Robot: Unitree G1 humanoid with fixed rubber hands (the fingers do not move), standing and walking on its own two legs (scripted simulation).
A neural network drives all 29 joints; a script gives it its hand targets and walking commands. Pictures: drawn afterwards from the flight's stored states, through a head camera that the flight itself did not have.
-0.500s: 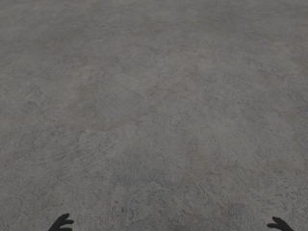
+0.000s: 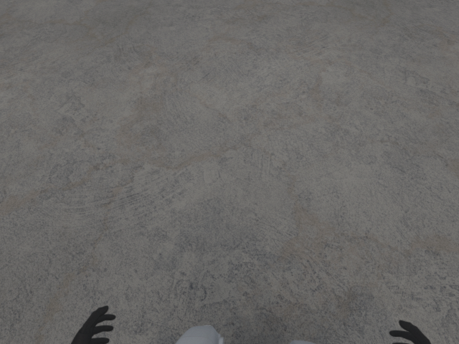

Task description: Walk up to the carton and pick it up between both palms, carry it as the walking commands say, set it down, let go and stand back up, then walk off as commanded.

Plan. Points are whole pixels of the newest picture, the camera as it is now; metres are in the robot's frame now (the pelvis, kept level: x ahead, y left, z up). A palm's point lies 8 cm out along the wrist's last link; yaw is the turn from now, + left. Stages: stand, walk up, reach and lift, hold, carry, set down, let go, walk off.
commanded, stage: walk up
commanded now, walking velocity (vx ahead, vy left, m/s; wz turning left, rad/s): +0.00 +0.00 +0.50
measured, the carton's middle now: out of the picture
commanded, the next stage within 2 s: none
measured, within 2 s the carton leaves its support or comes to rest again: neither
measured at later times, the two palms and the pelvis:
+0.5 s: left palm out of the picture +0.02 +0.32 -0.11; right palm (366, 313) +0.17 -0.21 -0.10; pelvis -0.01 +0.03 +0.00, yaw +15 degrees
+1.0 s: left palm out of the picture -0.15 +0.29 -0.14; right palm (322, 293) +0.21 -0.14 -0.11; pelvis -0.05 +0.02 -0.01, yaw +32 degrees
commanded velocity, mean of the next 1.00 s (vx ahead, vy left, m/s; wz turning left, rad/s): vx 0.00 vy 0.01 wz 0.50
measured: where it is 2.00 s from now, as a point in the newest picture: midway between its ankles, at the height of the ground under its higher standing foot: outside the picture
